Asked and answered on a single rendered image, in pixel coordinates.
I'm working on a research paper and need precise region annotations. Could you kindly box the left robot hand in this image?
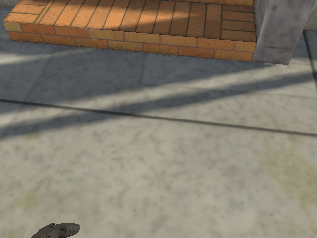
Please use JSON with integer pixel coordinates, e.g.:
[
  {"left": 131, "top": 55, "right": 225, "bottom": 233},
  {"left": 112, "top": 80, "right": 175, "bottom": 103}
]
[{"left": 30, "top": 223, "right": 80, "bottom": 238}]

